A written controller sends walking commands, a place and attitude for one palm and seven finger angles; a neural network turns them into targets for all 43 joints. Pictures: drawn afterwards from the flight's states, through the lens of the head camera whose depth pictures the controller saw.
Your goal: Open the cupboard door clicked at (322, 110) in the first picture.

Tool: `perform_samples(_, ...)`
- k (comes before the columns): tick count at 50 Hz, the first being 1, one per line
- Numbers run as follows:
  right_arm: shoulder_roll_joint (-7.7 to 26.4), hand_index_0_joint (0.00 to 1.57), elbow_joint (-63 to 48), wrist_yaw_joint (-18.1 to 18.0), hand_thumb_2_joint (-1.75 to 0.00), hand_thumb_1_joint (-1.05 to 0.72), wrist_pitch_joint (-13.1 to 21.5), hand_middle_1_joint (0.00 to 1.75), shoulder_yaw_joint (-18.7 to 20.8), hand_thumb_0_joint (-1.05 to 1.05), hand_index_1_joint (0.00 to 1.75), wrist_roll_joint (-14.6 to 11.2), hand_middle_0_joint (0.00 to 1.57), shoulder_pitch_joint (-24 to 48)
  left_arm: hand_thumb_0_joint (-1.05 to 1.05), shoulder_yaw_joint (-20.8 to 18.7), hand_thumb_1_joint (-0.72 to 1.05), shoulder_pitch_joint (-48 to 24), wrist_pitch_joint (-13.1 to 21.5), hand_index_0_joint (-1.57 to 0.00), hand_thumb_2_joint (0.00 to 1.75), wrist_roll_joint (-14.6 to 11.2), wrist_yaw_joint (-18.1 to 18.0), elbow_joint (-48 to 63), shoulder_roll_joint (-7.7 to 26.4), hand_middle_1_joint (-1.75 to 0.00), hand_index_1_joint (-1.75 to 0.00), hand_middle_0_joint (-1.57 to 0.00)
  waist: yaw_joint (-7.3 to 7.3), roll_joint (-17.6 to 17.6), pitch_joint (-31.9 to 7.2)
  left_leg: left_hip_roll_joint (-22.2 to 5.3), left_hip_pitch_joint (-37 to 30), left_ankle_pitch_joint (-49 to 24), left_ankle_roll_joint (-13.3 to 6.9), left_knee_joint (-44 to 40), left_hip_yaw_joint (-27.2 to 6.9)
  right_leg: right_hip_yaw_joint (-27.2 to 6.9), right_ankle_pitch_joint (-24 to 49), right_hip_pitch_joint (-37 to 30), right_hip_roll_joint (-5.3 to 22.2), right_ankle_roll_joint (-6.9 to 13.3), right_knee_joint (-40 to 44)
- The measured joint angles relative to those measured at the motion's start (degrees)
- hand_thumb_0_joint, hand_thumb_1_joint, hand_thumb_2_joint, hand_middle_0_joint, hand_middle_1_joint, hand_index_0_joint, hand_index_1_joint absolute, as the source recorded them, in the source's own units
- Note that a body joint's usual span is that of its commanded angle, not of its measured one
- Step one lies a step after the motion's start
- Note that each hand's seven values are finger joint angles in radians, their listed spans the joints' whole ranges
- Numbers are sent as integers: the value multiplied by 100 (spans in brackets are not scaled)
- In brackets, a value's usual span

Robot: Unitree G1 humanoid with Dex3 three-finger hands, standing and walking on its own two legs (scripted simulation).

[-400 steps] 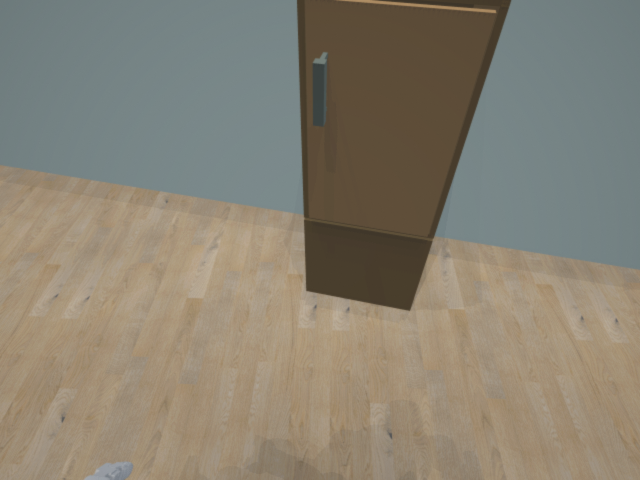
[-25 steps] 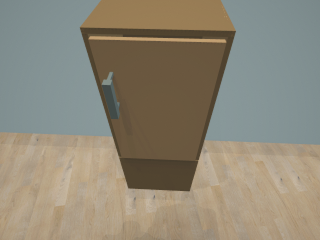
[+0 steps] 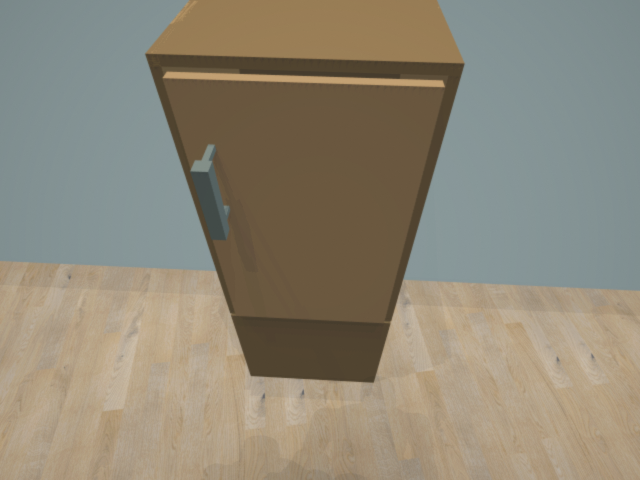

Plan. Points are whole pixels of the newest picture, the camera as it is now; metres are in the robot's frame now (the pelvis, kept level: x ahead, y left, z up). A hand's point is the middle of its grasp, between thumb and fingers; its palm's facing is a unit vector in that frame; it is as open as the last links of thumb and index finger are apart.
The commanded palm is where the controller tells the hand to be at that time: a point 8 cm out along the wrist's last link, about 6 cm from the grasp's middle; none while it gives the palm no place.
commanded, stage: look again from close up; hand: left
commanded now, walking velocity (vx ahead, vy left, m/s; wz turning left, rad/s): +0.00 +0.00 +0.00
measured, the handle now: (215, 193) +0.50 +0.20 +0.07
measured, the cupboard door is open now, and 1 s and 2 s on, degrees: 0 0 0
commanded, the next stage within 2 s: shuffle to correct the standing spot in 0.34 s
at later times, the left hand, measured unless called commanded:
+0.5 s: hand out of the picture +0.00 +0.15 -0.17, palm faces +0.02 -0.98 -0.19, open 7.3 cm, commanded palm none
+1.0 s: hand out of the picture +0.00 +0.18 -0.18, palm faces +0.05 -0.98 -0.19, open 7.3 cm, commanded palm none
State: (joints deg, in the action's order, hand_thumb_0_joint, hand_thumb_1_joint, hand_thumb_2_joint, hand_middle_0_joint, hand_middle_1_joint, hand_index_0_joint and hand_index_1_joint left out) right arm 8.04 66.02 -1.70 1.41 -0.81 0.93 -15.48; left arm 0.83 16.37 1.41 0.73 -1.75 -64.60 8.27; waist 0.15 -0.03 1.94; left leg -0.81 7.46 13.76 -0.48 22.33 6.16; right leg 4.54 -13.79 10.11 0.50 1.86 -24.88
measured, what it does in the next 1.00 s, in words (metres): stands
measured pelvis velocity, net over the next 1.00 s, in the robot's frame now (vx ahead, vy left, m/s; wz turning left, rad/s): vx -0.02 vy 0.00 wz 0.02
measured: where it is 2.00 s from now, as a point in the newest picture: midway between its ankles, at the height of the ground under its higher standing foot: outside the picture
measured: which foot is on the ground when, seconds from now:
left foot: down 0.00-1.00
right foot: down 0.00-1.00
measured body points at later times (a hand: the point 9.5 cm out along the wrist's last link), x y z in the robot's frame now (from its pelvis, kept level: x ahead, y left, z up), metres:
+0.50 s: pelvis +0.00 -0.02 +0.00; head +0.01 -0.02 +0.45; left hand +0.00 +0.21 -0.16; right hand +0.00 -0.23 -0.17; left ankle -0.02 +0.11 -0.74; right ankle +0.00 -0.09 -0.74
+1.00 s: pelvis -0.02 +0.00 +0.00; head -0.01 +0.01 +0.45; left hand -0.01 +0.23 -0.16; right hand -0.04 -0.21 -0.16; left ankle -0.02 +0.11 -0.74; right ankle +0.00 -0.09 -0.74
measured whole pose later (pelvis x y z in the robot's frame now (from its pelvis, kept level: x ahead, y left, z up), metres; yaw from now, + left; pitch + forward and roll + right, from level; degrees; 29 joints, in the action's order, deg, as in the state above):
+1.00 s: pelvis -0.02 +0.00 +0.00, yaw +1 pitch +0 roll +1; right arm 6.5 64.8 -1.3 0.2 0.4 1.7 -18.8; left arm -1.1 15.5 -0.1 1.4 -1.0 -61.6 9.9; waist 0.5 -1.9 0.4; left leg -0.2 11.1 13.3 -1.0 24.5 5.5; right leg 4.9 -13.9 13.7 1.2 1.8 -27.7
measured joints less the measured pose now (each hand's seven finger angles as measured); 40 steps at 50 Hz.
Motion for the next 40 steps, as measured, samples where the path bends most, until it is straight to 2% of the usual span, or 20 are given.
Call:
perform_samples(27,-14,20,-30,-29,-90,-92,-37,30,53,0,30,-5,20,23,1,-49,92,-25,1,-20,90,3,-8,75,44,-30,-30,-20,23,-22,16,-130,-6,-9,152,-10,-44,48,-24,-3,-129,148,2)
perform_samples(37,92,20,-365,-16,-90,-91,-281,30,234,0,30,7,20,207,1,-180,91,-249,-153,-20,90,36,-44,382,66,-30,-30,-20,-2,63,214,-167,541,286,144,774,-101,97,-118,418,-103,179,-529)
perform_samples(40,53,20,-355,18,-90,-91,-257,30,236,0,30,15,19,166,1,-200,91,-282,-200,-20,90,42,-28,398,113,-30,-30,-20,-12,-29,169,-124,572,134,79,764,-97,95,-107,459,-57,132,-569)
